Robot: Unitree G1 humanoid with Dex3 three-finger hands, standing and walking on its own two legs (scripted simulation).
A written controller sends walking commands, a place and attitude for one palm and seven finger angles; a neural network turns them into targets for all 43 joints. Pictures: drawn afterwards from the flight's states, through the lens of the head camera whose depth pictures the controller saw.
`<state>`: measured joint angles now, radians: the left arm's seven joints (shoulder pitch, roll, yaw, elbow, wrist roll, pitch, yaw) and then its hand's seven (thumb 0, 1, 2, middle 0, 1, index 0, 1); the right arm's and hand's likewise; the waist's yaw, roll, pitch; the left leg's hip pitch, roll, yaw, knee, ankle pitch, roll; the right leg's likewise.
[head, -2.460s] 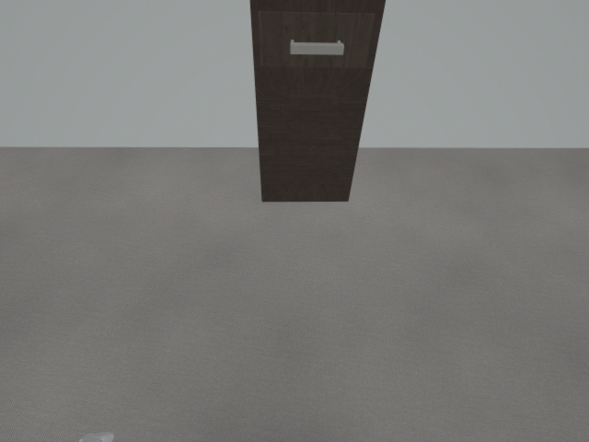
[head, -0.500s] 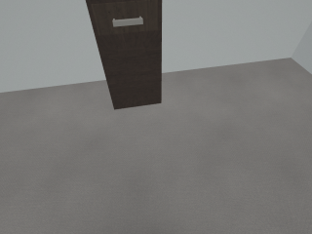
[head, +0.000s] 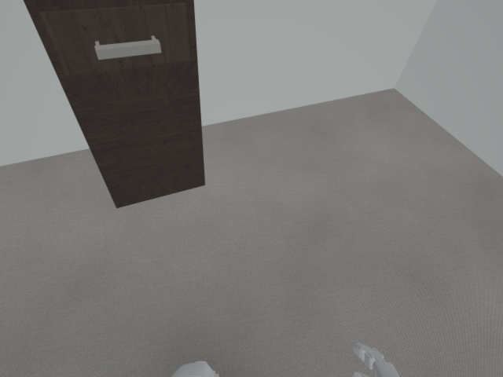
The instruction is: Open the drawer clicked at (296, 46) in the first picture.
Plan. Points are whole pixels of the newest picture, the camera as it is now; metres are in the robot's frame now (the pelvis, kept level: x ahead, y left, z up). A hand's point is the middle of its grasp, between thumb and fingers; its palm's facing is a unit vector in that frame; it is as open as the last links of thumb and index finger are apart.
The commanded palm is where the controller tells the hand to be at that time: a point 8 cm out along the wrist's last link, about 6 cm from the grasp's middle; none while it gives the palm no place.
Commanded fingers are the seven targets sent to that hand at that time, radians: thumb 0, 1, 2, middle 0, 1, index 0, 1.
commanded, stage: walk to a spot facing it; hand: left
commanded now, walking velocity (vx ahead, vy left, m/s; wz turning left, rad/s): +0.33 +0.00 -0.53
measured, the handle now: (127, 45) +0.93 +0.48 +0.02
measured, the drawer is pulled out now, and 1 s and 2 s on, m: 0.00 0.00 0.00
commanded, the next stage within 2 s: turn to face it in 0.58 s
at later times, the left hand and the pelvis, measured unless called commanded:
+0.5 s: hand (211, 257) +0.37 +0.12 -0.14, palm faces -0.34 -0.93 -0.15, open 7.4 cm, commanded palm none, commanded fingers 0.00 0.90 0.90 -0.20 -0.30 -0.20 -0.30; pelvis +0.18 +0.00 +0.01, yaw -16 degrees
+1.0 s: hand (222, 231) +0.45 +0.11 -0.16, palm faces -0.24 -0.95 -0.18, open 7.3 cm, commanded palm none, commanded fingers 0.00 0.90 0.90 -0.20 -0.30 -0.20 -0.30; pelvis +0.33 -0.04 +0.02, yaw -18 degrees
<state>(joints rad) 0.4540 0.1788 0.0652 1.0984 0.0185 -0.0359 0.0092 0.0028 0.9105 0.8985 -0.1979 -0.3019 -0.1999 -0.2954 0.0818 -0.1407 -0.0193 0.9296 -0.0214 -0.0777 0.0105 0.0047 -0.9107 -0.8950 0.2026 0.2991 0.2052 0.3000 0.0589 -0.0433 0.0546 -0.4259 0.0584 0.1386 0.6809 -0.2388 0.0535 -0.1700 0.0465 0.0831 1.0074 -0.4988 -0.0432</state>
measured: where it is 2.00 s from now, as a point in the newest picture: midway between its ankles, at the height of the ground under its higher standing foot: (269, 359)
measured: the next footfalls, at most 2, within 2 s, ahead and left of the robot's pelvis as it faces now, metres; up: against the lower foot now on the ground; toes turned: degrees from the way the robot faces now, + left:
right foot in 0.58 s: +0.32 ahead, -0.14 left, +0.00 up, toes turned -26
left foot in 1.02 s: +0.45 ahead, +0.03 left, +0.00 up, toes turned -11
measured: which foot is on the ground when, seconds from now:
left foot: down 0.00-0.58, up 0.60-1.00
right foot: up 0.00-0.56, down 0.58-1.00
